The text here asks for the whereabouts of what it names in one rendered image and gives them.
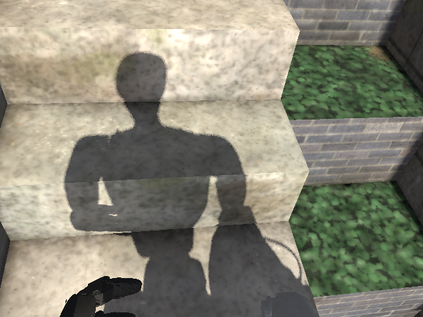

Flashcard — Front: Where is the right robot thigh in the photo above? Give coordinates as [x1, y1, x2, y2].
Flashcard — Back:
[261, 292, 316, 317]

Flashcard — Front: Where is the robot left hand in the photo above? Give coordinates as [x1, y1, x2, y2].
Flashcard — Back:
[60, 276, 142, 317]

